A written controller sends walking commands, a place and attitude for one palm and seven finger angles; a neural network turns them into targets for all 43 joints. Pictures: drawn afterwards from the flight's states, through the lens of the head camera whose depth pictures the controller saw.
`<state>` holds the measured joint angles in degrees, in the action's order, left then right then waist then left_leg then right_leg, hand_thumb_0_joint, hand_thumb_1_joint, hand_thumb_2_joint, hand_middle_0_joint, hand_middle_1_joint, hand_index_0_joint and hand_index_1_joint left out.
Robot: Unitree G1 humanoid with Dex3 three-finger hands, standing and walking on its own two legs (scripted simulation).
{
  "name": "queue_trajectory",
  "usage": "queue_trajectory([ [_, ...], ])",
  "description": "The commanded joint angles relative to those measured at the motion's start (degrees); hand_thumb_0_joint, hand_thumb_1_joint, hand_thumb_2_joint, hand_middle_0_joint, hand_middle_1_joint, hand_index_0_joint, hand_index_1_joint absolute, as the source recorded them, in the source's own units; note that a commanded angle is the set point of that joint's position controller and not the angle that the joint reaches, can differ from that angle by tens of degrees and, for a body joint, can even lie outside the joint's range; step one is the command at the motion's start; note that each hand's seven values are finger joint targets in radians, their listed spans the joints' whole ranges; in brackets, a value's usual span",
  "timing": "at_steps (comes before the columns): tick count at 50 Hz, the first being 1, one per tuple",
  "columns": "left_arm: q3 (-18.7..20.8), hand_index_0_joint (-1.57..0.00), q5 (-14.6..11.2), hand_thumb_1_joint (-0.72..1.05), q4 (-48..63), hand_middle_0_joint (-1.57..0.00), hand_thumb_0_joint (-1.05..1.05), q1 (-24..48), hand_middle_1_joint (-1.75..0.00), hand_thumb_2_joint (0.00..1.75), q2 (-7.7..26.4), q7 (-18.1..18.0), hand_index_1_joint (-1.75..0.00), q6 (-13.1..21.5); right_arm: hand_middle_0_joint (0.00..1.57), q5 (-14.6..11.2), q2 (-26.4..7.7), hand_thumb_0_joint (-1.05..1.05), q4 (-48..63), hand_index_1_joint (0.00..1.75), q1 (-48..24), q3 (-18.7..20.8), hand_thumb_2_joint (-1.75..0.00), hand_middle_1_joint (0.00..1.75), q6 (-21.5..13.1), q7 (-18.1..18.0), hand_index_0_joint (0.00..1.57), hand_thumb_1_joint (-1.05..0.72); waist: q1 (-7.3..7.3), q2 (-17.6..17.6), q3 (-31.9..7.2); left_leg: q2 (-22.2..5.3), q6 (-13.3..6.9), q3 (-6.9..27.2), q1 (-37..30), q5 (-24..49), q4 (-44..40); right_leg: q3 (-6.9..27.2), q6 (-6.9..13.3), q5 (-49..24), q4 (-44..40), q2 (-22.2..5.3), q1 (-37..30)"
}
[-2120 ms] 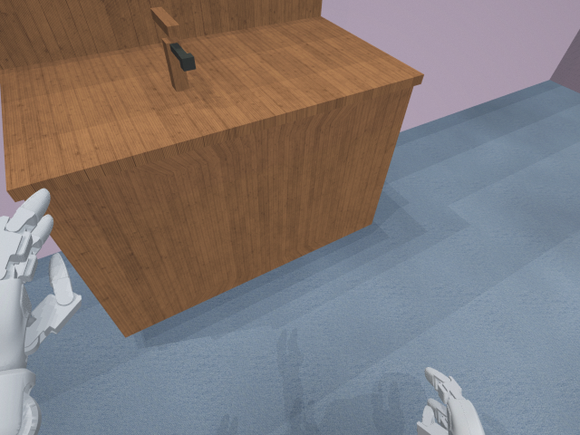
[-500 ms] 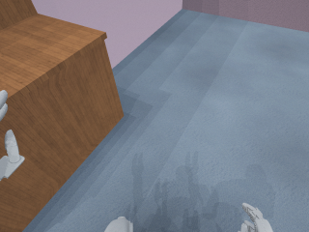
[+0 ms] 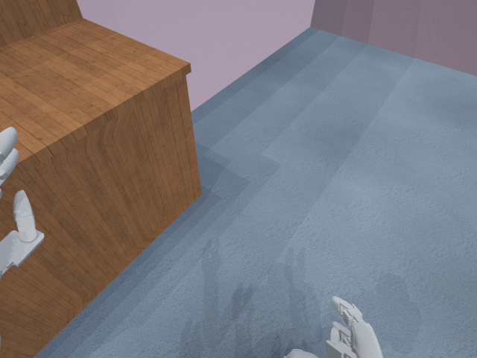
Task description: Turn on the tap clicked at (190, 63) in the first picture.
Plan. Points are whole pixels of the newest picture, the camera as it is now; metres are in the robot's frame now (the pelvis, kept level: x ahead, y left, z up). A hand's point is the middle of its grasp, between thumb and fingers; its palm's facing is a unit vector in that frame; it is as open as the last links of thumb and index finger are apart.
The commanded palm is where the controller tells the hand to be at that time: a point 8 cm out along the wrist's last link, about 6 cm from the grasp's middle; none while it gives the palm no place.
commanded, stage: turn to face it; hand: left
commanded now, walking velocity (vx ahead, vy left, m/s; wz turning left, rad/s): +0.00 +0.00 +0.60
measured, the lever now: out of the picture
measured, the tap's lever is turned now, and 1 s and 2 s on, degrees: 0 0 0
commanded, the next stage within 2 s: take the last steps up to it in 0.94 s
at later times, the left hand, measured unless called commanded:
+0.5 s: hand (36, 279) +0.17 +0.22 +0.18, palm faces +0.58 -0.66 -0.47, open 7.4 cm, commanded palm +0.10 +0.25 +0.18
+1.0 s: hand out of the picture +0.05 +0.20 +0.17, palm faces +0.74 -0.50 -0.44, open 7.4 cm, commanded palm -0.01 +0.21 +0.18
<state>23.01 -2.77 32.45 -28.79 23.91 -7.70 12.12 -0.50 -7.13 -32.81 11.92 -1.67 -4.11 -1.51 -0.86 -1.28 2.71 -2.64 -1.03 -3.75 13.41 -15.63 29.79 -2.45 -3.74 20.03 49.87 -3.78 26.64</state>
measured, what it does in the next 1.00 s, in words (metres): steps to the right, turning left: right foot, then left foot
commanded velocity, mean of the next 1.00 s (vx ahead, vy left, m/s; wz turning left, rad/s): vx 0.00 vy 0.00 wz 0.44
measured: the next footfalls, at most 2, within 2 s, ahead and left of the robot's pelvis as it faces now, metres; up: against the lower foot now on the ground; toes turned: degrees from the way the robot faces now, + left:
right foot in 0.14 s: +0.11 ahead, -0.15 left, +0.00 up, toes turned -2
left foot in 0.54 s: +0.00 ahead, +0.06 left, +0.00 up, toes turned +25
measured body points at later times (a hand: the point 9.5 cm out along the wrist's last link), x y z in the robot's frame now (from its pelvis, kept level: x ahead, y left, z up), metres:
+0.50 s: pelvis +0.02 -0.06 -0.01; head +0.06 -0.05 +0.44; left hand +0.13 +0.26 +0.20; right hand +0.27 -0.27 -0.08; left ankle -0.03 +0.05 -0.72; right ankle +0.07 -0.15 -0.74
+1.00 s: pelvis -0.02 -0.11 -0.01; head +0.01 -0.12 +0.44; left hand +0.01 +0.23 +0.19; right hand +0.23 -0.20 -0.11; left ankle -0.04 +0.04 -0.73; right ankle +0.02 -0.19 -0.74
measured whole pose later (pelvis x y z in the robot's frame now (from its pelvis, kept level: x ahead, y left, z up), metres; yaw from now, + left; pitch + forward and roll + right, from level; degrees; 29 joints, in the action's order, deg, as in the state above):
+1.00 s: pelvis -0.02 -0.11 -0.01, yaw +28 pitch -1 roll -1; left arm 19.7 -2.5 27.4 -25.6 20.5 -8.6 7.7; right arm -0.3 -9.9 -35.5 10.1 -1.8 -5.6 -1.6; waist 1.8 -4.1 3.3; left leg -1.1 1.2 3.8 21.6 -18.4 37.6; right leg -5.4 1.0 15.1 30.2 1.5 13.3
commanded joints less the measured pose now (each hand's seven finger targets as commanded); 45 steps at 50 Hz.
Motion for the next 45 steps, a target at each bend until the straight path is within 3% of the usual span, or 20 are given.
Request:
queue_trajectory([
  [1, 3.44, -0.2, -0.47, 0.9, 8.63, -0.2, 0.0, 2.03, -0.3, 0.9, 3.98, -0.29, -0.3, 1.53, 0.2, -0.37, -11.1, 0.0, 6.36, 0.3, -2.86, 4.67, -0.9, 0.3, -3.84, -1.41, 0.2, -0.9, 0.23, -11.16, -5.24, -11.89, -7.3, 8.95, 1.05, 29.76, -7.89, -4.68, -1.48, -2.27, -5.63, 2.19, -6.69],
  [4, 2.61, -0.2, 0.01, 0.9, 10.38, -0.2, 0.0, 7.36, -0.3, 0.9, 4.46, -0.52, -0.3, 1.15, 0.2, -0.41, -10.8, 0.0, 6.22, 0.3, -3.96, 4.25, -0.9, 0.3, -5.0, -2.05, 0.2, -0.9, 0.93, -11.14, -5.65, -10.92, -5.62, 8.88, 0.73, 24.95, -3.44, -5.53, -1.72, -3.73, -14.56, 3.14, -11.81],
  [6, 2.77, -0.2, 1.07, 0.9, 11.02, -0.2, 0.0, 9.19, -0.3, 0.9, 5.09, -0.85, -0.3, 1.18, 0.2, -0.49, -10.33, 0.0, 6.22, 0.3, -4.53, 3.98, -0.9, 0.3, -5.46, -1.91, 0.2, -0.9, 1.71, -7.48, -6.9, -7.93, -2.78, 8.35, 3.21, 16.26, 3.79, -3.18, -0.74, -11.99, -26.4, -0.05, -18.78],
  [7, 3.43, -0.2, 1.99, 0.9, 11.41, -0.2, 0.0, 10.45, -0.3, 0.9, 7.39, -1.45, -0.3, 0.98, 0.2, -0.69, -9.02, 0.0, 6.64, 0.3, -3.71, 3.85, -0.9, 0.3, -5.23, -2.04, 0.2, -0.9, 1.14, 4.86, -9.28, -2.15, 0.19, 2.67, 9.35, 3.94, 13.72, 5.62, 2.31, -25.64, -29.55, -9.76, -25.35],
  [8, 5.98, -0.2, 1.54, 0.9, 11.09, -0.2, 0.0, 9.85, -0.3, 0.9, 10.88, -2.3, -0.3, 0.29, 0.2, -0.52, -8.43, 0.0, 7.91, 0.3, -5.64, 3.74, -0.9, 0.3, -5.33, -2.46, 0.2, -0.9, 2.1, 16.15, -10.73, 3.98, 2.45, 0.85, 17.09, -19.51, 29.26, 19.53, 9.06, -40.15, -29.57, -22.51, -26.23],
  [9, 5.72, -0.2, 1.73, 0.9, 10.06, -0.2, 0.0, 10.15, -0.3, 0.9, 10.1, -2.88, -0.3, -0.19, 0.2, -0.03, -8.53, 0.0, 7.64, 0.3, -6.11, 3.18, -0.9, 0.3, -5.01, -3.11, 0.2, -0.9, 2.79, 12.2, -11.32, 2.86, 2.43, 5.41, 16.67, -20.63, 38.23, 17.87, 11.57, -44.66, -28.71, -24.7, -24.0],
  [11, 6.18, -0.2, 1.58, 0.9, 8.92, -0.2, 0.0, 3.83, -0.3, 0.9, 9.18, -3.08, -0.3, -0.68, 0.2, 0.26, -8.71, 0.0, 6.94, 0.3, -5.45, 4.2, -0.9, 0.3, -3.75, -2.71, 0.2, -0.9, 1.44, 11.43, -12.14, 0.89, 4.14, 5.29, 18.19, -14.24, 45.98, 12.31, 10.86, -42.31, -26.83, -21.38, -23.92],
  [14, 8.21, -0.2, 1.08, 0.9, 8.83, -0.2, 0.0, -1.55, -0.3, 0.9, 8.8, -2.95, -0.3, 0.32, 0.2, -0.15, -7.72, 0.0, 8.02, 0.3, -8.04, 3.59, -0.9, 0.3, -1.55, -3.42, 0.2, -0.9, 1.28, 10.23, -12.72, -0.31, 5.11, 2.89, 16.82, -11.2, 38.44, 0.85, 9.46, -43.54, -24.99, -17.12, -24.54],
  [21, 8.23, -0.2, 0.39, 0.9, 11.35, -0.2, 0.0, -3.08, -0.3, 0.9, 7.68, -4.25, -0.3, 0.33, 0.2, 0.79, -8.7, 0.0, 10.68, 0.3, -5.21, 4.29, -0.9, 0.3, -1.0, -3.99, 0.2, -0.9, 2.61, 12.75, -13.39, -0.11, 3.65, -4.02, 10.51, -11.78, 13.88, -0.54, 10.15, -43.65, -23.66, -18.31, -25.72],
  [23, 6.97, -0.2, 0.5, 0.9, 11.0, -0.2, 0.0, -2.4, -0.3, 0.9, 6.48, -4.3, -0.3, 0.07, 0.2, 0.97, -9.12, 0.0, 10.59, 0.3, -3.68, 4.53, -0.9, 0.3, -0.67, -3.8, 0.2, -0.9, 1.86, 12.33, -13.62, 0.53, 3.44, -4.47, 8.09, -8.55, 8.51, -1.5, 9.29, -40.45, -21.96, -18.14, -24.33],
  [25, 5.38, -0.2, 0.13, 0.9, 12.0, -0.2, 0.0, -0.79, -0.3, 0.9, 5.77, -4.03, -0.3, -0.12, 0.2, 0.82, -9.27, 0.0, 10.71, 0.3, -2.74, 4.67, -0.9, 0.3, -0.21, -3.75, 0.2, -0.9, 0.03, 8.81, -13.55, 1.67, 2.91, -4.45, 0.73, -0.58, -1.09, -3.88, 6.12, -34.06, -16.71, -16.45, -19.65],
  [26, 5.04, -0.2, -0.1, 0.9, 13.25, -0.2, 0.0, 1.04, -0.3, 0.9, 6.1, -3.97, -0.3, 0.14, 0.2, 0.78, -9.97, 0.0, 10.54, 0.3, -2.04, 4.95, -0.9, 0.3, -0.14, -3.8, 0.2, -0.9, -1.2, 5.04, -14.17, -0.09, 1.78, -2.1, -4.18, 6.41, -5.15, -5.67, 3.92, -28.94, -9.76, -14.25, -15.9],
  [27, 4.29, -0.2, -0.52, 0.9, 15.71, -0.2, 0.0, 1.93, -0.3, 0.9, 6.1, -3.72, -0.3, 0.71, 0.2, 0.83, -11.84, 0.0, 11.0, 0.3, -2.97, 5.29, -0.9, 0.3, -0.69, -3.81, 0.2, -0.9, -0.94, -7.24, -12.73, -9.53, -3.09, 11.3, -8.33, 23.53, -8.1, -6.84, 0.67, -9.0, 0.43, -7.74, -5.27],
  [28, 4.12, -0.2, -0.28, 0.9, 17.29, -0.2, 0.0, 2.82, -0.3, 0.9, 7.03, -3.13, -0.3, 2.18, 0.2, 0.71, -12.25, 0.0, 10.97, 0.3, -2.87, 5.34, -0.9, 0.3, -1.85, -3.18, 0.2, -0.9, 0.46, -18.08, -10.49, -21.35, -10.65, 27.57, -10.77, 49.07, -9.24, -4.59, -1.23, 16.64, 10.07, -1.22, 4.78],
  [29, 5.5, -0.2, 1.91, 0.9, 15.46, -0.2, 0.0, 3.39, -0.3, 0.9, 9.2, -2.21, -0.3, 3.11, 0.2, 0.89, -10.92, 0.0, 8.95, 0.3, -1.6, 4.86, -0.9, 0.3, -2.93, -2.37, 0.2, -0.9, 0.73, -15.7, -8.47, -22.85, -12.73, 30.04, -12.24, 51.96, -8.13, -0.43, -0.35, 18.67, 16.11, -1.59, 9.91],
  [30, 4.32, -0.2, 2.63, 0.9, 16.4, -0.2, 0.0, 5.96, -0.3, 0.9, 8.87, -1.55, -0.3, 3.15, 0.2, 1.5, -10.69, 0.0, 8.67, 0.3, -4.07, 4.16, -0.9, 0.3, -3.45, -1.9, 0.2, -0.9, 0.17, -13.07, -6.96, -21.29, -12.24, 27.83, -9.24, 48.96, -7.77, 1.41, -0.3, 15.64, 17.56, -2.98, 10.34],
  [31, 3.41, -0.2, 2.8, 0.9, 17.13, -0.2, 0.0, 7.57, -0.3, 0.9, 7.93, -1.51, -0.3, 3.22, 0.2, 0.69, -11.48, 0.0, 7.82, 0.3, -3.72, 5.11, -0.9, 0.3, -3.95, -1.45, 0.2, -0.9, 0.33, -11.4, -6.63, -17.89, -10.69, 21.86, -9.69, 44.69, -6.01, 1.16, -0.38, 12.7, 15.96, -2.16, 10.32],
  [34, 2.26, -0.2, 1.88, 0.9, 20.09, -0.2, 0.0, 7.03, -0.3, 0.9, 6.46, -1.82, -0.3, 2.55, 0.2, 0.15, -11.68, 0.0, 7.12, 0.3, -2.77, 5.36, -0.9, 0.3, -5.46, -0.43, 0.2, -0.9, 0.62, -15.35, -7.93, -10.05, -5.97, 10.24, -5.98, 35.42, -6.2, -1.98, -0.88, 3.71, 9.05, 0.77, 2.9],
  [43, 2.02, -0.2, -0.65, 0.9, 7.75, -0.2, 0.0, 4.94, -0.3, 0.9, 4.16, -1.41, -0.3, -0.14, 0.2, 0.49, -10.84, 0.0, 5.2, 0.3, -3.05, 3.93, -0.9, 0.3, -5.31, -0.93, 0.2, -0.9, 0.39, -10.89, -6.87, -11.29, -7.3, 17.22, 0.41, 18.78, -9.41, -2.1, -0.92, 6.13, -10.48, 4.93, -10.06],
  [45, 1.83, -0.2, -0.62, 0.9, 6.94, -0.2, 0.0, 5.01, -0.3, 0.9, 4.29, -1.36, -0.3, -0.48, 0.2, 0.31, -10.74, 0.0, 5.38, 0.3, -4.15, 3.48, -0.9, 0.3, -4.95, -0.95, 0.2, -0.9, 1.2, -8.99, -7.59, -9.99, -6.15, 16.85, 1.79, 16.45, -7.22, -2.09, -0.67, 0.03, -20.5, 5.03, -15.64],
])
